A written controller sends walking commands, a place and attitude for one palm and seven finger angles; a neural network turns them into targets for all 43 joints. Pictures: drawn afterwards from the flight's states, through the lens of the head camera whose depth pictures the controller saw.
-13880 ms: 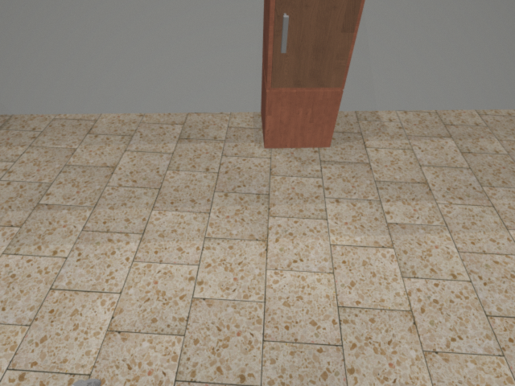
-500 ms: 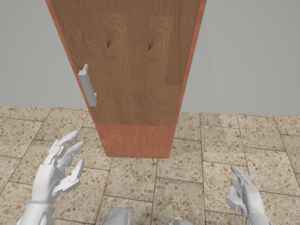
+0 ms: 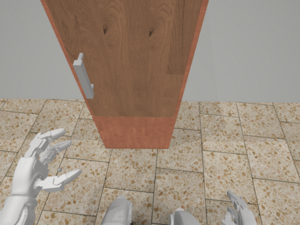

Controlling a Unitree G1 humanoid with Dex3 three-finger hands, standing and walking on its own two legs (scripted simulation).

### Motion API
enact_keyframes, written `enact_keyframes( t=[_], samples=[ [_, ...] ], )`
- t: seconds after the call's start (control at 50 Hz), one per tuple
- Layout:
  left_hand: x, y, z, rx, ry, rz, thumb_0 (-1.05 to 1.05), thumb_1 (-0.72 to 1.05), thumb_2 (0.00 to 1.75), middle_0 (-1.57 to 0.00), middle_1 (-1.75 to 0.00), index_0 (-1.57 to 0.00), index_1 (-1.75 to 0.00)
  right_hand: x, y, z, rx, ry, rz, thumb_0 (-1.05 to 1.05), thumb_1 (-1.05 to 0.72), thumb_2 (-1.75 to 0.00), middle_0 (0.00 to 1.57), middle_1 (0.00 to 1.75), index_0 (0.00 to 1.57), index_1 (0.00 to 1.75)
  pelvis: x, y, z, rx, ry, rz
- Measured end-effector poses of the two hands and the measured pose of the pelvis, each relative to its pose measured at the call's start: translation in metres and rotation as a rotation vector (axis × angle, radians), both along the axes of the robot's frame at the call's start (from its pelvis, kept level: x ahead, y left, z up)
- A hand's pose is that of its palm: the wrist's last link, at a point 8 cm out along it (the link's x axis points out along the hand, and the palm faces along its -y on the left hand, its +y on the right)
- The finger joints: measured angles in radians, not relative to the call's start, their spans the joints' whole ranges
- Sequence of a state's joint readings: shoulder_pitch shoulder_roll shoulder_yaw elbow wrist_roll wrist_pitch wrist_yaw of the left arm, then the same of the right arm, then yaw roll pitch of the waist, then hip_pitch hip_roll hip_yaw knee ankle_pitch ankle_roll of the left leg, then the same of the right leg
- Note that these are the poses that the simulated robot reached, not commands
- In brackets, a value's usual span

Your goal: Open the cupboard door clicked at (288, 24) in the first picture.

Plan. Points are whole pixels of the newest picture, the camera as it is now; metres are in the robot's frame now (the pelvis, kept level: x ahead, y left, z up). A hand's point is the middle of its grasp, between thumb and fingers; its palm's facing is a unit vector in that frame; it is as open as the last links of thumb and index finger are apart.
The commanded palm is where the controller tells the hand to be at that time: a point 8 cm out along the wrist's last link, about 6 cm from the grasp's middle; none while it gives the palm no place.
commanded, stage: raise the hand with hooked fingers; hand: left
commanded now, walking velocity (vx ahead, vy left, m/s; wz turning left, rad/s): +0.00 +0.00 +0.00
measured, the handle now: (85, 76) +0.55 +0.24 +0.03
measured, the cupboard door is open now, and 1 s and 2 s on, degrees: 0 0 0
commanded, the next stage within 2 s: move the hooked fingers beside the handle in 1.26 s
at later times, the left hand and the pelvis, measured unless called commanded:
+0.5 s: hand (40, 159) +0.26 +0.28 +0.04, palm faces +0.06 -1.00 -0.06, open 13.8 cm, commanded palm +0.24 +0.32 +0.05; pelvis +0.00 +0.02 +0.01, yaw +0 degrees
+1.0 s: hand (42, 147) +0.29 +0.28 +0.04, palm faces +0.04 -1.00 -0.03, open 14.0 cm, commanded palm +0.27 +0.33 +0.05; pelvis +0.00 +0.01 +0.00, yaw +0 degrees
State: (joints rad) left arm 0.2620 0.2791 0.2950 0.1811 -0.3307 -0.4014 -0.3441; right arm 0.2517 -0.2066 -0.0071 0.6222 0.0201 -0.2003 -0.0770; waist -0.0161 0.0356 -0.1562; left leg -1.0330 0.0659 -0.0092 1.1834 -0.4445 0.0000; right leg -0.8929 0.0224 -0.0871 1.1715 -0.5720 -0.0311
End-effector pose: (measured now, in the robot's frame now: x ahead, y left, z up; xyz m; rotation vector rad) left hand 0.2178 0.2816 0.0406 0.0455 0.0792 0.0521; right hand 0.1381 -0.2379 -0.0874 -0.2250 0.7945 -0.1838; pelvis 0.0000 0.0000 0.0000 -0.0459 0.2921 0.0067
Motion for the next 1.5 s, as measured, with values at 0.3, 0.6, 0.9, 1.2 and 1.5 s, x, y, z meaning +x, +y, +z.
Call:
enact_keyframes(
  t=[0.3,0.6,0.9,1.2,1.5],
  samples=[
    [0.009,0.028,-0.001,0.002,-0.038,0.007,0.00,-0.23,0.41,-0.28,-1.03,-0.28,-1.02,0.026,0.006,0.022,-0.072,-0.053,0.055,0.01,-0.91,-0.90,0.20,0.30,0.20,0.30,0.002,0.016,0.001,-0.018,0.003,0.010],
    [0.026,0.054,0.010,0.011,-0.037,0.009,-0.01,-0.48,0.31,-0.30,-1.19,-0.30,-1.18,0.030,0.022,0.025,-0.043,-0.053,0.104,0.01,-0.90,-0.90,0.21,0.30,0.21,0.30,0.003,0.018,0.006,-0.024,-0.004,0.015],
    [0.047,0.059,0.011,-0.005,-0.038,-0.009,-0.01,-0.50,0.30,-0.30,-1.20,-0.30,-1.20,0.002,-0.004,0.019,-0.071,0.028,0.043,0.01,-0.90,-0.90,0.20,0.30,0.20,0.30,0.003,0.011,0.006,-0.017,0.004,0.003],
    [0.051,0.050,0.006,-0.009,-0.040,-0.003,-0.01,-0.50,0.30,-0.30,-1.20,-0.30,-1.20,0.010,-0.006,0.016,-0.060,0.021,0.043,0.01,-0.90,-0.90,0.20,0.30,0.20,0.30,0.007,0.007,0.003,-0.011,0.014,-0.001],
    [0.060,0.054,0.006,-0.016,-0.045,0.008,-0.01,-0.50,0.30,-0.30,-1.20,-0.30,-1.20,0.022,-0.001,0.013,-0.059,0.008,0.069,0.01,-0.90,-0.90,0.20,0.30,0.20,0.30,0.007,0.008,0.001,-0.014,0.020,0.005]
  ],
)
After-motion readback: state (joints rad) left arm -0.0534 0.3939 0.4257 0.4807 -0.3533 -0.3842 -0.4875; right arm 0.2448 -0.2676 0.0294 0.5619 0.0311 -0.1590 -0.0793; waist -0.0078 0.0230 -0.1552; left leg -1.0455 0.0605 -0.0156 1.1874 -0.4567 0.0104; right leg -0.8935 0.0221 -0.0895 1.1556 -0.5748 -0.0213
